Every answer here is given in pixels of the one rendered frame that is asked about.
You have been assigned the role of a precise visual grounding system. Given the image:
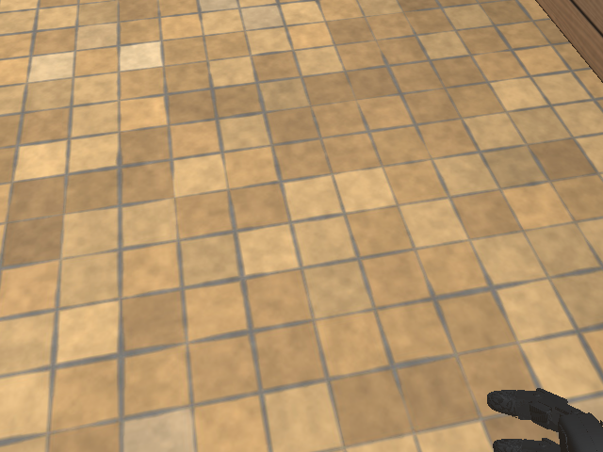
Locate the robot right hand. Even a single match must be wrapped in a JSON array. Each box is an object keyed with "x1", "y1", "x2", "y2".
[{"x1": 487, "y1": 388, "x2": 603, "y2": 452}]

